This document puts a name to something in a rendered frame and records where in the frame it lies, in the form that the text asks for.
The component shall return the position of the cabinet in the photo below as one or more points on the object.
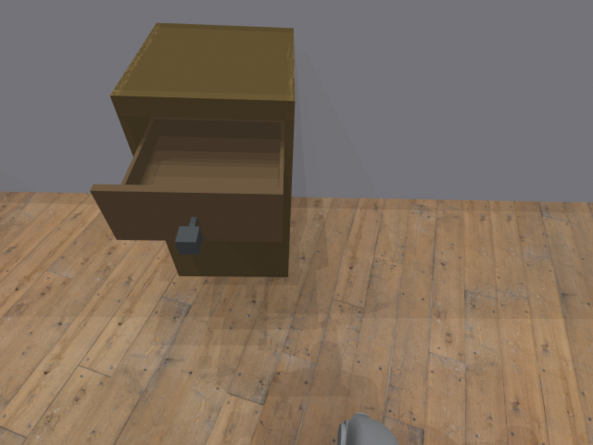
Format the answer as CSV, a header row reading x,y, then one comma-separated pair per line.
x,y
216,72

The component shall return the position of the robot right thigh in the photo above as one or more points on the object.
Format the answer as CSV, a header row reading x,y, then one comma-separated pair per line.
x,y
364,431

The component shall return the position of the drawer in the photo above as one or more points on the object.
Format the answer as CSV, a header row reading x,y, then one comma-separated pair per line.
x,y
227,173

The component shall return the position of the handle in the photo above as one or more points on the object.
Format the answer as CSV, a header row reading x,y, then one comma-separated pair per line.
x,y
189,238

